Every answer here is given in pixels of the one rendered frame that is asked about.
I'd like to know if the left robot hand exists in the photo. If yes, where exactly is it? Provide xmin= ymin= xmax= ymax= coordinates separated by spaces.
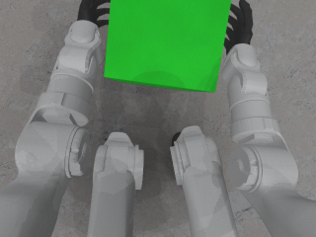
xmin=77 ymin=0 xmax=111 ymax=28

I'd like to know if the right robot hand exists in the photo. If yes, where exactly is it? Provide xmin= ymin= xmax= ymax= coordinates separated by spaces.
xmin=224 ymin=0 xmax=254 ymax=55

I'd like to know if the left robot upper arm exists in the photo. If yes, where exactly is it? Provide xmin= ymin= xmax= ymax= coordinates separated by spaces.
xmin=0 ymin=120 xmax=91 ymax=237

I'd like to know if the right robot shin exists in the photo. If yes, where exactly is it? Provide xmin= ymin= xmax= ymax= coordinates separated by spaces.
xmin=177 ymin=125 xmax=223 ymax=170

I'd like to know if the robot left forearm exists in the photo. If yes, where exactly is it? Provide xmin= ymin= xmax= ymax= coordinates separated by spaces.
xmin=15 ymin=20 xmax=104 ymax=168

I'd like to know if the right robot upper arm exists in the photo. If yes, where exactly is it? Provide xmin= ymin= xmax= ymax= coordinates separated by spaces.
xmin=226 ymin=143 xmax=316 ymax=237

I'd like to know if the right robot thigh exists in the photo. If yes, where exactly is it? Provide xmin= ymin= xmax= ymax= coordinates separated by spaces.
xmin=170 ymin=133 xmax=239 ymax=237

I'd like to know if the robot right forearm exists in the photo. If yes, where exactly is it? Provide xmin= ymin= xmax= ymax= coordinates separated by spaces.
xmin=221 ymin=43 xmax=298 ymax=177

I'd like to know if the carton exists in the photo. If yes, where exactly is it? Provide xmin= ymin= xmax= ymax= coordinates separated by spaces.
xmin=104 ymin=0 xmax=232 ymax=93

